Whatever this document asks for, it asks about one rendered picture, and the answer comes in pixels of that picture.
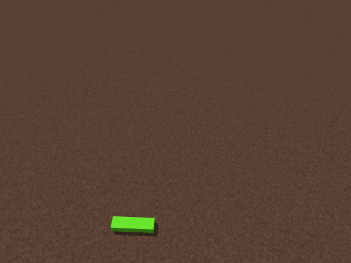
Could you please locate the carton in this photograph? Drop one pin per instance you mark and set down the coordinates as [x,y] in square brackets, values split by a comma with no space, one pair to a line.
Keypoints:
[132,224]

